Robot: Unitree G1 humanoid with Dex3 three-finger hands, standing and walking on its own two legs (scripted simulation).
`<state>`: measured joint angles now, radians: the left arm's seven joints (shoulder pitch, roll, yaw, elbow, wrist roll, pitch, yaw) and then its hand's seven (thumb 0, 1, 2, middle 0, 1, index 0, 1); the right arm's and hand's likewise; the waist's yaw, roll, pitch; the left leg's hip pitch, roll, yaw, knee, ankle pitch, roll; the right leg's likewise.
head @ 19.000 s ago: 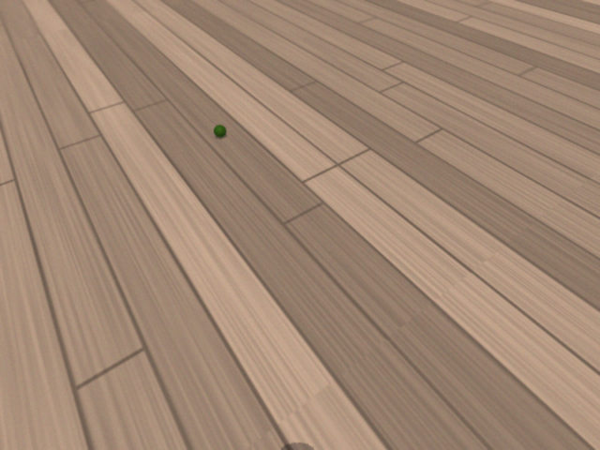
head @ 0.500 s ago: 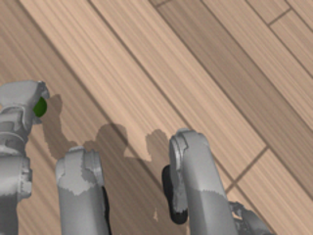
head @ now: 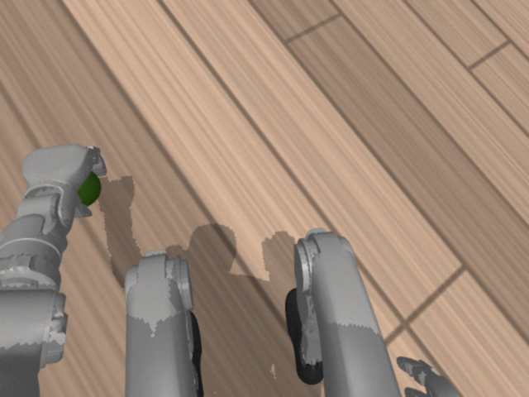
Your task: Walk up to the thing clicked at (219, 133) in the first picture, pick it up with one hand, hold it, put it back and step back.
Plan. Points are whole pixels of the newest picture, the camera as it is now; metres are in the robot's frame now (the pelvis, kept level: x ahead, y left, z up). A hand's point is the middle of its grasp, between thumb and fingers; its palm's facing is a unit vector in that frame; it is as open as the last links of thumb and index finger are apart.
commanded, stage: lift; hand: left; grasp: from above
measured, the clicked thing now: (77, 187) +0.45 +0.29 -0.16
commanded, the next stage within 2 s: hold in 1.36 s
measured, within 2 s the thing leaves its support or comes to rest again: neither
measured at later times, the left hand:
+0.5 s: hand (3, 197) +0.37 +0.28 +0.04, palm faces -0.42 -0.10 -0.90, open 8.9 cm
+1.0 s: hand out of the picture +0.35 +0.25 +0.21, palm faces -0.44 -0.12 -0.89, open 8.9 cm
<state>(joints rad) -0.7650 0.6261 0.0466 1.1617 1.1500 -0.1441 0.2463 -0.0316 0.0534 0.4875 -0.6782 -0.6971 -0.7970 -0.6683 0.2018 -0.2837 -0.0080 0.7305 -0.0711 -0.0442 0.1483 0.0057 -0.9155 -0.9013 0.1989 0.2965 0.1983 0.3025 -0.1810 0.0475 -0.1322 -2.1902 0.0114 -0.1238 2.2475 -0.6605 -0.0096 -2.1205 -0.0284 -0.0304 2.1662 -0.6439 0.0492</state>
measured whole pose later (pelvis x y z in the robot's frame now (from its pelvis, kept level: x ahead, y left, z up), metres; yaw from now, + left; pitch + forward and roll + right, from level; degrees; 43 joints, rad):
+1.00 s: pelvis +0.04 +0.00 +0.30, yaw +4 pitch +16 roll -2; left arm -0.33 0.41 -0.15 0.80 1.00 0.01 0.13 -0.03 0.07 0.53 -0.63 -0.72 -0.74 -0.73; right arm 0.23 -0.24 -0.03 0.73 0.03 -0.01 -0.06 0.01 -0.92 -0.90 0.20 0.30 0.20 0.30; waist -0.07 0.04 -0.13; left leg -0.98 0.05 -0.02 1.19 -0.48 -0.01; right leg -0.96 -0.02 -0.01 1.14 -0.45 0.03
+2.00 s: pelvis +0.09 +0.00 +0.38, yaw +3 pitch +5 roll +0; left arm -0.27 0.38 -0.20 0.72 1.00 0.02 0.04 -0.02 0.05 0.58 -0.61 -0.74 -0.72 -0.75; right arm 0.23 -0.25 -0.05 0.70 0.05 0.05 -0.04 0.01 -0.91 -0.90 0.20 0.30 0.20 0.30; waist -0.01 0.03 -0.05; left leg -0.40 0.04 0.04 0.63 -0.32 -0.01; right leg -0.41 -0.04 0.02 0.62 -0.30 0.04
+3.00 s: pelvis +0.08 +0.00 +0.39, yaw +3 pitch +0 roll +0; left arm -0.22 0.39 -0.21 0.60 0.99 0.02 -0.05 -0.01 0.04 0.61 -0.60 -0.76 -0.72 -0.77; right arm 0.19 -0.25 -0.03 0.67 0.07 0.08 -0.05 0.01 -0.92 -0.90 0.20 0.30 0.20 0.30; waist 0.01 0.05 -0.01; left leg -0.26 0.03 0.05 0.49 -0.24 -0.02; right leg -0.28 -0.04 0.02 0.50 -0.23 0.03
